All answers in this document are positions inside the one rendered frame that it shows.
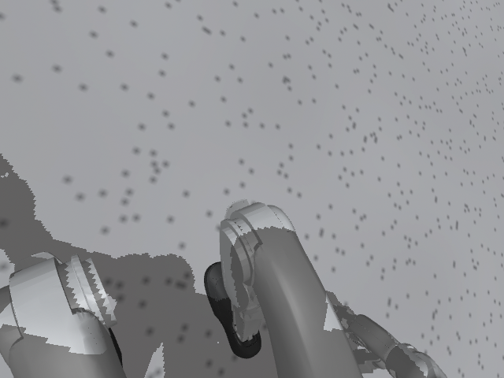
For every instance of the left robot foot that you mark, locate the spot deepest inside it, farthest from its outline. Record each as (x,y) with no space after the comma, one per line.
(116,345)

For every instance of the right robot hand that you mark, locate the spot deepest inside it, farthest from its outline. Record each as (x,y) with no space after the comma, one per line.
(366,333)

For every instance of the right robot arm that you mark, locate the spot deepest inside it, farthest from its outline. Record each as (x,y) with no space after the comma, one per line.
(404,361)

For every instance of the right robot foot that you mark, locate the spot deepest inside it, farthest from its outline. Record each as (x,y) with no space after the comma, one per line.
(222,309)

